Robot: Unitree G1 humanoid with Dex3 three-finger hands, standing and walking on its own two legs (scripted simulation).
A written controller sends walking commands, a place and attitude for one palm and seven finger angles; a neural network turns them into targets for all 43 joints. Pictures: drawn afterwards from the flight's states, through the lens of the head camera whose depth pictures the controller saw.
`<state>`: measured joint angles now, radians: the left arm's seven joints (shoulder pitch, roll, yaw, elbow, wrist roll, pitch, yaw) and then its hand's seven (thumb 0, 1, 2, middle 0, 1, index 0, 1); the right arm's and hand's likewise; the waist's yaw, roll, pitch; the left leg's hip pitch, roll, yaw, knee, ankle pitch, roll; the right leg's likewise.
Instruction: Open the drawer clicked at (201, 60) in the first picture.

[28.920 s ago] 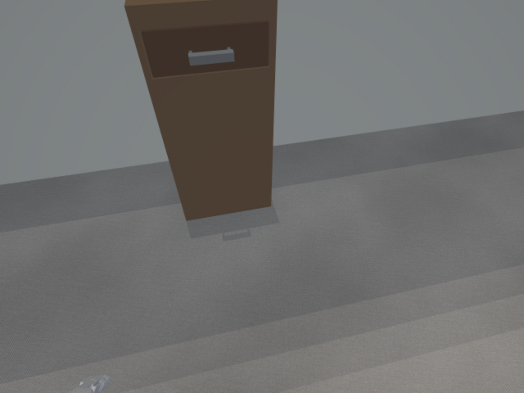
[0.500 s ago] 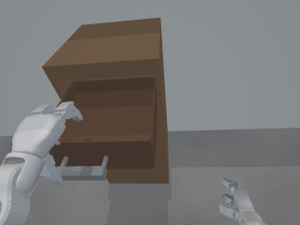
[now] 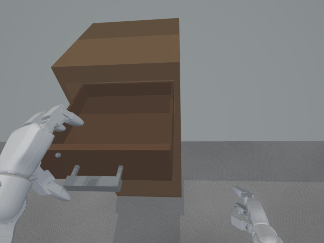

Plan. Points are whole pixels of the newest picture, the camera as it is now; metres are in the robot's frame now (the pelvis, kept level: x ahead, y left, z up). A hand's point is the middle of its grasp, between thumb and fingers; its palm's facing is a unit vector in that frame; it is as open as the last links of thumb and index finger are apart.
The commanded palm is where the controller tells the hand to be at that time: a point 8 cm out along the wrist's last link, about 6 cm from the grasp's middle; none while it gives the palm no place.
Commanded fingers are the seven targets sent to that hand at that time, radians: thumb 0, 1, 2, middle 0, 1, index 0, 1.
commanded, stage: draw the hand back to the body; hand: left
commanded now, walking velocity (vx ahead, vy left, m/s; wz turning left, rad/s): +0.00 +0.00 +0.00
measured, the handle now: (95, 176) +0.25 +0.23 +0.04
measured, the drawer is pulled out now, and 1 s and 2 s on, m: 0.30 0.30 0.30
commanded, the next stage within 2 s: step back with the hand held close in 0.94 s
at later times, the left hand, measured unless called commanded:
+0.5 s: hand (58, 140) +0.21 +0.22 +0.23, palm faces +0.39 -0.84 -0.39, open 10.8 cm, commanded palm +0.16 +0.27 +0.23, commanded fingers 0.00 0.51 0.74 -0.23 -0.55 -0.23 -0.55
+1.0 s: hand (56, 148) +0.20 +0.21 +0.23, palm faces +0.44 -0.82 -0.36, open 7.6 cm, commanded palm +0.14 +0.26 +0.23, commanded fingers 0.00 0.90 0.90 -0.20 -0.30 -0.20 -0.30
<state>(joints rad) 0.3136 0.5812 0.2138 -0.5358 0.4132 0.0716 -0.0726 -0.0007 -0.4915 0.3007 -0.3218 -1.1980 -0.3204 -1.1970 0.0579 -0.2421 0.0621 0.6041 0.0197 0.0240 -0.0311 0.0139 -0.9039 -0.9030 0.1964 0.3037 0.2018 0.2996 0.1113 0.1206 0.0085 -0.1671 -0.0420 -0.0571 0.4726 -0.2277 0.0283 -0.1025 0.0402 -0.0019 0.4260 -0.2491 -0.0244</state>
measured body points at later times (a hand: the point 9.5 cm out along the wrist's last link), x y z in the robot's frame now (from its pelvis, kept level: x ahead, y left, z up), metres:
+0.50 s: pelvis +0.02 +0.00 +0.00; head +0.00 -0.02 +0.45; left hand +0.18 +0.26 +0.25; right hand +0.20 -0.23 -0.08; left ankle +0.02 +0.10 -0.74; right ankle -0.01 -0.11 -0.74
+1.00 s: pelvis +0.01 -0.02 +0.00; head -0.01 -0.04 +0.45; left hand +0.17 +0.26 +0.24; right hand +0.21 -0.23 -0.08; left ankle +0.02 +0.10 -0.74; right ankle -0.01 -0.11 -0.74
